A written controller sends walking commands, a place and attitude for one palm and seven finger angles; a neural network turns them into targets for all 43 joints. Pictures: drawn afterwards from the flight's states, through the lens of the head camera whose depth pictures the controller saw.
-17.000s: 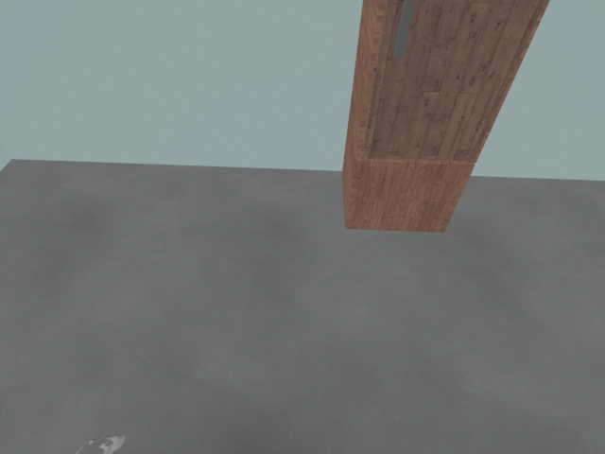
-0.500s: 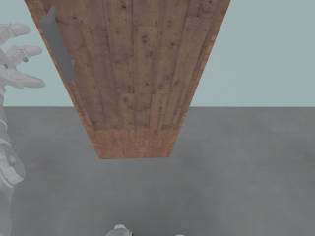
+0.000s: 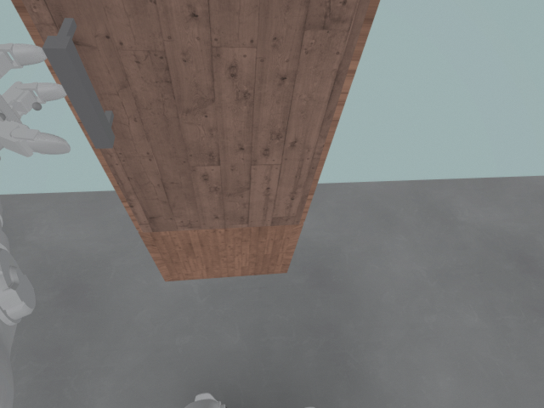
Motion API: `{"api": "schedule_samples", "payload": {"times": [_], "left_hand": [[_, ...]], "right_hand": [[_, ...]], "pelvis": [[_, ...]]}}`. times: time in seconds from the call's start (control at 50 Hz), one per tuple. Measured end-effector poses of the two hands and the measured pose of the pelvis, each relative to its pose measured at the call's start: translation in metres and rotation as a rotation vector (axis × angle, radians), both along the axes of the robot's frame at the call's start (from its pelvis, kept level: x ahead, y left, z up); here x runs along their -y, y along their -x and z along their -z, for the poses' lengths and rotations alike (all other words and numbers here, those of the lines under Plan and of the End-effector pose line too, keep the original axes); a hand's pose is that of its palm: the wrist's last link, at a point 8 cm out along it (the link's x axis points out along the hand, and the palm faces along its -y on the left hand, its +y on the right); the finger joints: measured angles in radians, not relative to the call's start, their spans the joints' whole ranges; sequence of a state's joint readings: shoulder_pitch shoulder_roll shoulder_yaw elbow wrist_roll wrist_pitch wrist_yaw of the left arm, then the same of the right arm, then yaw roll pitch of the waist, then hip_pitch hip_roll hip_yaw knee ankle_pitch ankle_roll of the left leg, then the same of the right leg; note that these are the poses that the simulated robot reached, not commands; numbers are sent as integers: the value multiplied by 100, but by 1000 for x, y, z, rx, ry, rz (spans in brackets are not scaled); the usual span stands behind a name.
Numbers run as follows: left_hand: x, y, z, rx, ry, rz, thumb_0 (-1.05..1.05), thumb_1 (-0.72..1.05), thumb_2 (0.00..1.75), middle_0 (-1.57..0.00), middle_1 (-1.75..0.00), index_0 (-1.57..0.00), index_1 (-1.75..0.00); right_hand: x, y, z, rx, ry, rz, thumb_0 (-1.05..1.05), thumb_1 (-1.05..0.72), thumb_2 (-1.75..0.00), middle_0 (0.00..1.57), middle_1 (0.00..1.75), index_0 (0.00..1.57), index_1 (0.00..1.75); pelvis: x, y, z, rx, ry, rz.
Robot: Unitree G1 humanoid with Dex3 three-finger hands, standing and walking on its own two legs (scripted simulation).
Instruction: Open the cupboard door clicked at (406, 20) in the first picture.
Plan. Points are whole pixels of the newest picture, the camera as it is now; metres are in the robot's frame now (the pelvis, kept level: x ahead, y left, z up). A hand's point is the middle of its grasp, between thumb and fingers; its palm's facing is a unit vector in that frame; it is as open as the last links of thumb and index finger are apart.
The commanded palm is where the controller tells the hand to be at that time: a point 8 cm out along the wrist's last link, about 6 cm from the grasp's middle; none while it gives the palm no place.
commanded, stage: slide the fingers in behind the handle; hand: left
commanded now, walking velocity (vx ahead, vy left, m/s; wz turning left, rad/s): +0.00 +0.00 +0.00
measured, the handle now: (88, 88) +0.52 +0.22 +0.15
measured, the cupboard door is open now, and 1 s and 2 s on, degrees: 0 0 0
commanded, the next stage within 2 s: close the thumb around the handle in 1.42 s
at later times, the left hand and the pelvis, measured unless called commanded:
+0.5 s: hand (66, 109) +0.48 +0.24 +0.16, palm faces +0.04 -1.00 +0.03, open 14.0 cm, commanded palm +0.45 +0.28 +0.15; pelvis +0.00 -0.01 +0.00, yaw +1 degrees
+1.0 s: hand (96, 110) +0.47 +0.20 +0.16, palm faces +0.04 -1.00 +0.02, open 14.0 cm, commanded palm +0.45 +0.25 +0.15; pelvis +0.00 -0.02 +0.00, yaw +1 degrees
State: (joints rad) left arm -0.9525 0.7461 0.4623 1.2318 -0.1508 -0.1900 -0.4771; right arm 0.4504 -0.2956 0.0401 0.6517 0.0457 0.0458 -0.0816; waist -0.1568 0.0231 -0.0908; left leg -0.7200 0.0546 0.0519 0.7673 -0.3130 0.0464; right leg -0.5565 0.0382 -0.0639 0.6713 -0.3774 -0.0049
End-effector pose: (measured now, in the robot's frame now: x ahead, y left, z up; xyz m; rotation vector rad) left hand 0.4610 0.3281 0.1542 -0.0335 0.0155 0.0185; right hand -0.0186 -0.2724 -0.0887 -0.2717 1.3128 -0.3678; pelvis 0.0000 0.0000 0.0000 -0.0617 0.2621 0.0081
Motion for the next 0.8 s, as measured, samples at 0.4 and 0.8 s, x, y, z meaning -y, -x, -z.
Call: {"api": "schedule_samples", "payload": {"times": [0.4, 0.8], "left_hand": [[25, 7, -1, 5, -20, -15, -2, -50, 30, -28, -120, -30, -120], [67, 7, 0, -8, -2, -18, -2, -50, 30, -30, -120, -30, -120]], "right_hand": [[4, -56, 6, 117, -37, -79, 1, -90, -89, 20, 30, 20, 30], [13, -42, 9, 135, -61, -44, 1, -90, -89, 20, 30, 20, 30]], "pelvis": [[7, -5, -1, 28, -9, -18], [19, 0, -3, 58, -24, -7]]}}
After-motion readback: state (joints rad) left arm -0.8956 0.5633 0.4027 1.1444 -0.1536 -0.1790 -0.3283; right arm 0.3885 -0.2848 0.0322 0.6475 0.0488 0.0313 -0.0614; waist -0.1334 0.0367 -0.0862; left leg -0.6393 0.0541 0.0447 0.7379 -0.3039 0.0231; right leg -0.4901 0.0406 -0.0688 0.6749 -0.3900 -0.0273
